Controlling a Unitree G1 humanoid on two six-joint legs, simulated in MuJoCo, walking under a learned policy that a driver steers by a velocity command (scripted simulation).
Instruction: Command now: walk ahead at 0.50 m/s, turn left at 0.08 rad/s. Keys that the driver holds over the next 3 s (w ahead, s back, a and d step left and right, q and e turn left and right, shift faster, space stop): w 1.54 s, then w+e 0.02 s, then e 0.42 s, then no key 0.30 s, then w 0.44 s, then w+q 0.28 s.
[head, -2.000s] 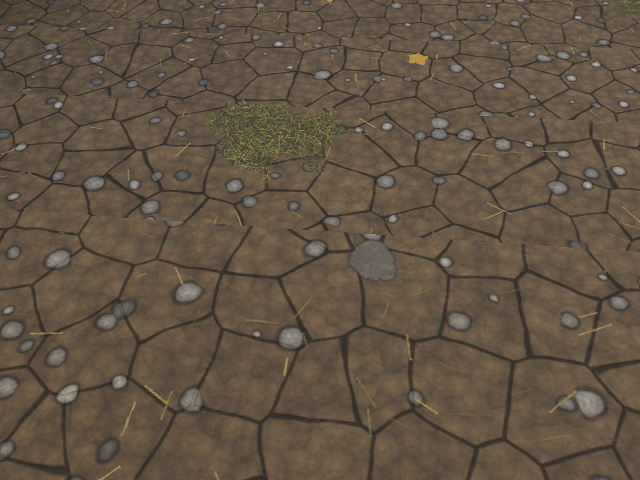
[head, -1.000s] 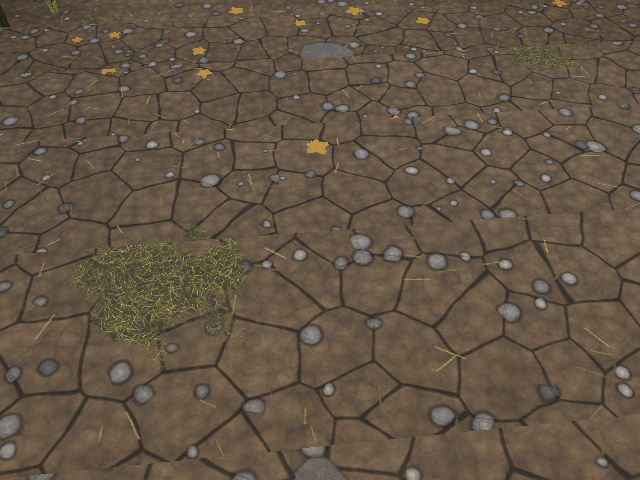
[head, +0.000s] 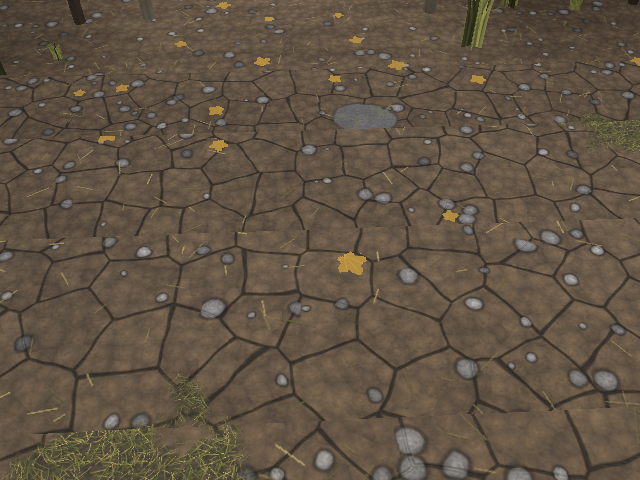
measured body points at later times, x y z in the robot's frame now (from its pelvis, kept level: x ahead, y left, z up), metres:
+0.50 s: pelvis +0.29 +0.02 -0.04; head +0.30 +0.02 +0.41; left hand +0.26 +0.26 -0.18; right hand +0.51 -0.21 -0.12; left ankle +0.40 +0.11 -0.76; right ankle +0.11 -0.11 -0.71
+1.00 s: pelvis +0.54 -0.02 -0.05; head +0.54 -0.02 +0.40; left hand +0.63 +0.23 -0.18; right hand +0.56 -0.25 -0.20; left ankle +0.44 +0.11 -0.68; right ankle +0.54 -0.10 -0.76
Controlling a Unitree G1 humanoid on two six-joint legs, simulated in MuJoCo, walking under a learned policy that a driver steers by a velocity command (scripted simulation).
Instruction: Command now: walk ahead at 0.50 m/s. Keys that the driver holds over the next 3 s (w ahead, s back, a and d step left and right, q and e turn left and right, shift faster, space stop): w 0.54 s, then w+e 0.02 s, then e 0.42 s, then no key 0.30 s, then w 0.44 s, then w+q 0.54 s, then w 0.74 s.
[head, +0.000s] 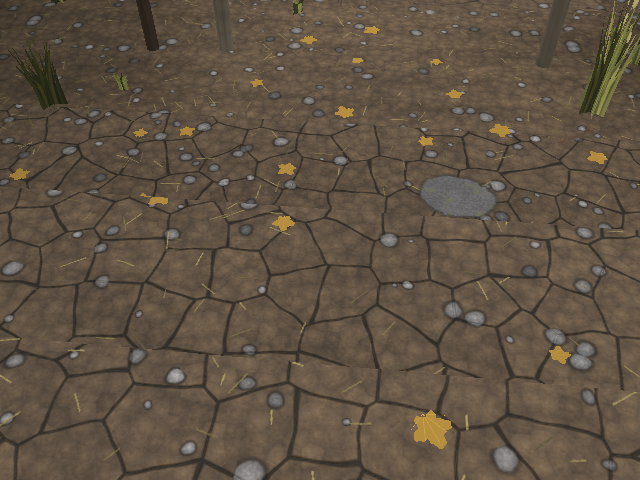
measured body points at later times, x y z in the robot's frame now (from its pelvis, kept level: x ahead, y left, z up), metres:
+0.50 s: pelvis +0.31 +0.04 -0.13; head +0.31 +0.04 +0.32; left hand +0.22 +0.26 -0.28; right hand +0.40 -0.20 -0.27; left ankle +0.34 +0.13 -0.87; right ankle +0.16 -0.10 -0.65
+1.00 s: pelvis +0.52 -0.01 -0.13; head +0.54 -0.02 +0.31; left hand +0.69 +0.24 -0.25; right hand +0.63 -0.30 -0.23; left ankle +0.51 +0.15 -0.81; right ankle +0.62 -0.10 -0.87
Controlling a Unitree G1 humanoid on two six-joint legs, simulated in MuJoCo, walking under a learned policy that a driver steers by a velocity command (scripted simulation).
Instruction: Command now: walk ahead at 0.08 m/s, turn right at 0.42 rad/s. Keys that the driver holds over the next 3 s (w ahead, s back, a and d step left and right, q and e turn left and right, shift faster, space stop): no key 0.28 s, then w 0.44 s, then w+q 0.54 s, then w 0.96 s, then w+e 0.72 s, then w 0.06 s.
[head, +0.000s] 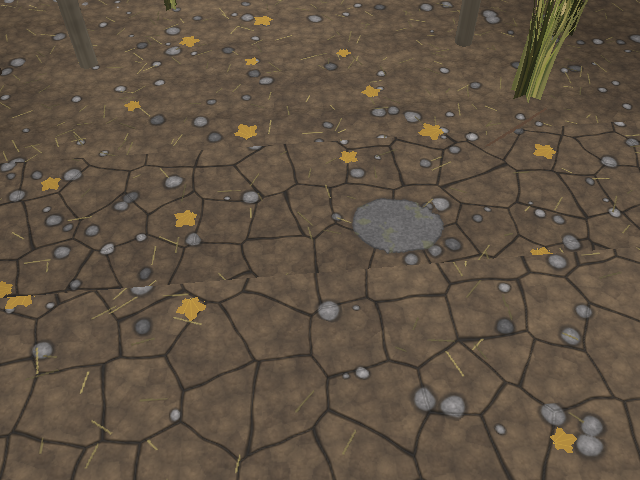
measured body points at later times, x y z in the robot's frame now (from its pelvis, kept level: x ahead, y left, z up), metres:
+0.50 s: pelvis +0.07 +0.04 +0.02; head +0.09 +0.04 +0.47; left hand +0.26 +0.27 -0.09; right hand +0.04 -0.21 -0.12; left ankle +0.03 +0.15 -0.74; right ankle +0.11 -0.10 -0.69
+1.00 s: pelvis +0.27 -0.02 +0.00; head +0.28 -0.02 +0.45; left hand +0.22 +0.20 -0.14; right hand +0.43 -0.24 -0.12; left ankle +0.46 +0.13 -0.68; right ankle +0.17 -0.11 -0.74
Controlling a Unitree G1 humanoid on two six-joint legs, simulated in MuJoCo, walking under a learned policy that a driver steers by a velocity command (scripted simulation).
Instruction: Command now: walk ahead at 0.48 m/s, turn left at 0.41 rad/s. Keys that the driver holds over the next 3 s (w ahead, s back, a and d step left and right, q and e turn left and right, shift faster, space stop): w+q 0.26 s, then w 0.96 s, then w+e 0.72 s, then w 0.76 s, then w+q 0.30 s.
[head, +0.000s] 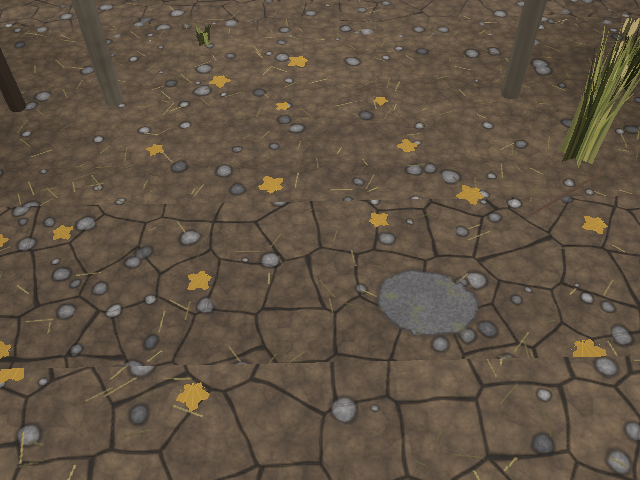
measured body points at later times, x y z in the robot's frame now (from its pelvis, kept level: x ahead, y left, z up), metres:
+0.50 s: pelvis +0.37 +0.09 -0.16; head +0.39 +0.09 +0.29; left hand +0.40 +0.35 -0.30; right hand +0.40 -0.17 -0.31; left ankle +0.32 +0.16 -0.90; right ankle +0.44 -0.06 -0.84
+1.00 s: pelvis +0.67 +0.08 -0.16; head +0.69 +0.09 +0.29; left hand +0.54 +0.27 -0.30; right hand +0.89 -0.08 -0.27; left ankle +0.75 +0.28 -0.83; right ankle +0.68 +0.01 -0.90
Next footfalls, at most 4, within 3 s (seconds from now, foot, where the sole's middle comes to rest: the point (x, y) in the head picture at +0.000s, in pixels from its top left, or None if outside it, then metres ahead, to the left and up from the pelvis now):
0.28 left None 0.35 0.17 -0.94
0.68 right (349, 412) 0.72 0.02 -0.94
1.40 left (232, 334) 1.02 0.38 -1.10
1.86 right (317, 258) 1.33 0.15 -1.10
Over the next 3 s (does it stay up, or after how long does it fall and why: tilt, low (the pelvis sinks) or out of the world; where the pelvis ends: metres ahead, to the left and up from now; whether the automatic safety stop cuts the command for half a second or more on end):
stays up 1.80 0.14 -0.33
